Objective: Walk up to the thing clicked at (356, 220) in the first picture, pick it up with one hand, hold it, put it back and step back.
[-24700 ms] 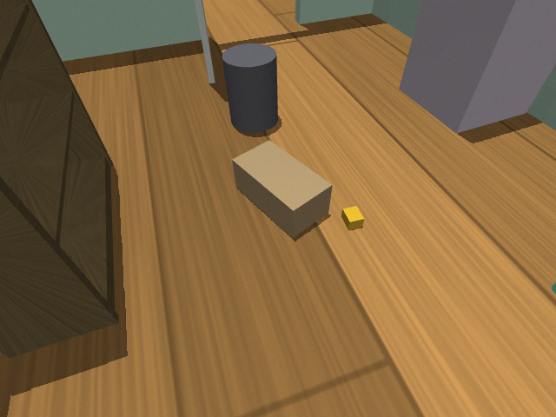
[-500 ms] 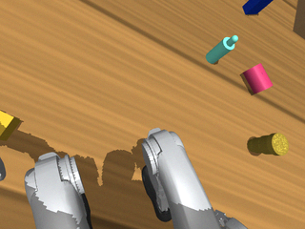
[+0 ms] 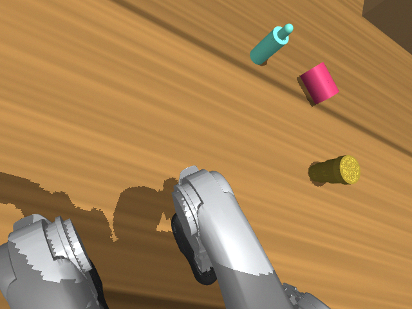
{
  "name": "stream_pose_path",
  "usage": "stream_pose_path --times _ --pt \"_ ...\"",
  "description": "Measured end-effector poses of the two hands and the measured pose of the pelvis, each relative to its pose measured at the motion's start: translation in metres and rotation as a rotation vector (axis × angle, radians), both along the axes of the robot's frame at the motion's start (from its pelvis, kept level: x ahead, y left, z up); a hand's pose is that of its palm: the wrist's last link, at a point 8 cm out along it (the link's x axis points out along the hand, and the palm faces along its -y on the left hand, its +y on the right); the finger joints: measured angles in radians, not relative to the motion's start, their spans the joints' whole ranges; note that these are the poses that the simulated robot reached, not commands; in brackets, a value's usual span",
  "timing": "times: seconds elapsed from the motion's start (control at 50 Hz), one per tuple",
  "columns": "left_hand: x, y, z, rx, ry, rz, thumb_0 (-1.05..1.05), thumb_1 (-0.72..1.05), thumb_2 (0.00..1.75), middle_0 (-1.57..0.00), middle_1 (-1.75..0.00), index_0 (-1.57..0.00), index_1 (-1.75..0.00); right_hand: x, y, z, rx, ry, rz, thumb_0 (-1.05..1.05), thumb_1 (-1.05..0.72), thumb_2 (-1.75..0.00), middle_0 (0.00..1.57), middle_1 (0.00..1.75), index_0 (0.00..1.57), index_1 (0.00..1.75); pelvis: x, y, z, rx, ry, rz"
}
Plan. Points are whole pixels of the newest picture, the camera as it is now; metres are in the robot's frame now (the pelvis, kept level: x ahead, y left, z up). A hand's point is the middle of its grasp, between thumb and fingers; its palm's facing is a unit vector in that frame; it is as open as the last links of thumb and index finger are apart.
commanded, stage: close in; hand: left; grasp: from above
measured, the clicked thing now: out of the picture +0.43 +0.37 -0.30
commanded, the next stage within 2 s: rest palm in 0.16 s
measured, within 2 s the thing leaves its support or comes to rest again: neither
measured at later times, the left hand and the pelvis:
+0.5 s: hand out of the picture +0.41 +0.37 -0.24, palm faces -0.25 -0.39 -0.88, open 14.1 cm; pelvis +0.00 +0.01 +0.00, yaw -1 degrees
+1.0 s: hand out of the picture +0.42 +0.36 -0.26, palm faces -0.21 -0.40 -0.89, open 13.8 cm; pelvis +0.00 +0.02 +0.00, yaw -3 degrees
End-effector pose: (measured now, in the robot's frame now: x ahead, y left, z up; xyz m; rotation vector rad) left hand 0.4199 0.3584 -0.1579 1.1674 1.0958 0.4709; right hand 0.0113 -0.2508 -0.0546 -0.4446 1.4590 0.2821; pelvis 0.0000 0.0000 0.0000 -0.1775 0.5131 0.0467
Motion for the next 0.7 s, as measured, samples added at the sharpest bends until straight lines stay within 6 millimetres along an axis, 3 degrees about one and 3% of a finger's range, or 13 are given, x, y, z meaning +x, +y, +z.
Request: stream_pose_path --times 0.2,0.42,0.7 --pt "0.006 0.008 -0.009 -0.011 -0.016 0.039 0.00 -0.55 1.04 -0.13 -1.02 -0.11 -1.03 0.006 0.004 0.005 -0.001 0.009 0.023 0.00 -0.91 -0.90 0.20 0.30 0.20 0.30 0.003 0.005 0.000 -0.023 -0.005 -0.001" --pt "-0.005 0.014 -0.016 -0.020 0.024 0.015 0.00 -0.54 1.02 -0.12 -1.02 -0.11 -1.03 0.016 0.014 0.003 0.018 -0.028 0.043 0.00 -0.91 -0.90 0.20 0.30 0.20 0.30 0.002 0.009 -0.001 -0.039 -0.021 0.000" --pt "-0.006 0.009 -0.038 -0.023 0.002 -0.015 0.00 -0.52 0.97 -0.12 -1.00 -0.11 -1.00 -0.001 0.021 0.016 -0.005 0.008 0.077 0.00 -0.91 -0.90 0.20 0.30 0.19 0.30 -0.004 0.015 -0.004 -0.068 -0.068 -0.002"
